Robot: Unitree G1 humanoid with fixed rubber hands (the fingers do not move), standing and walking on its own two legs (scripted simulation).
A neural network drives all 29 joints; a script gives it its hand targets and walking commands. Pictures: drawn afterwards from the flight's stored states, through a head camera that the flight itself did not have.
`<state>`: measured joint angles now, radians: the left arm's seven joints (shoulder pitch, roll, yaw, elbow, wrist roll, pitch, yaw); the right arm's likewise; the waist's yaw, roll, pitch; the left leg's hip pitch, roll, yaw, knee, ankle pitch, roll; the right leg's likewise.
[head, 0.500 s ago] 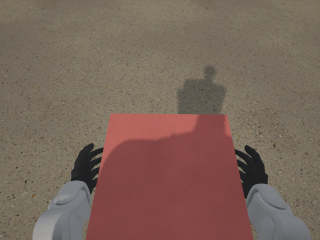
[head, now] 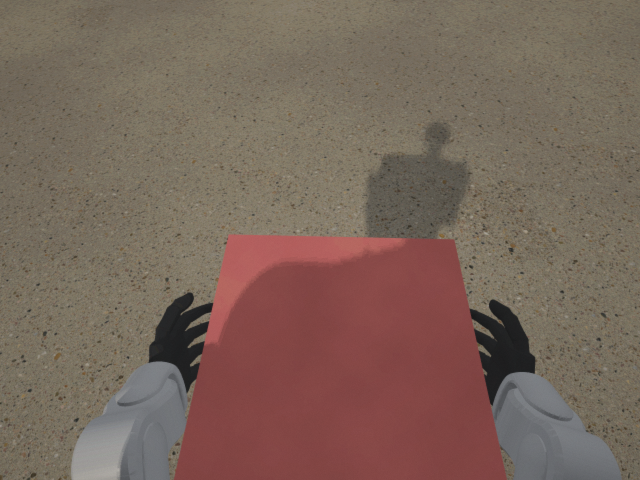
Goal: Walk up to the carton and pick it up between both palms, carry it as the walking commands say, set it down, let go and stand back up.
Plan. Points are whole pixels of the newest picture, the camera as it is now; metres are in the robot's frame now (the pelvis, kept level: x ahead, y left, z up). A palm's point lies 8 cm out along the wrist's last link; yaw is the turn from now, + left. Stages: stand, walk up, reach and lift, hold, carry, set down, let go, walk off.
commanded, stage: carry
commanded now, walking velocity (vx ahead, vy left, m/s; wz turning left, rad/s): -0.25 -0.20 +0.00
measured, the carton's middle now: (336, 379) +0.25 -0.01 +0.00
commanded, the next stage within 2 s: none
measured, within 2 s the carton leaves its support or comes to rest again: neither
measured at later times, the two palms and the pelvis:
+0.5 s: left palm out of the picture +0.05 +0.02 +0.10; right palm out of the picture +0.06 -0.33 +0.10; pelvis -0.17 -0.16 +0.00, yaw +0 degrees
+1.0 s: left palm out of the picture -0.15 -0.13 +0.09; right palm out of the picture -0.13 -0.48 +0.10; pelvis -0.35 -0.32 +0.01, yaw +2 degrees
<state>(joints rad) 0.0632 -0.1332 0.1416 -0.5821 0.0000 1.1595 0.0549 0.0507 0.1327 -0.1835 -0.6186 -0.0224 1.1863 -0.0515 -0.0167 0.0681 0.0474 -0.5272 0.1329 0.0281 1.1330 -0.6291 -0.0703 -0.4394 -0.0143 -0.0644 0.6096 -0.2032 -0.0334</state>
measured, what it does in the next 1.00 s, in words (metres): walks backwards: left foot, then right foot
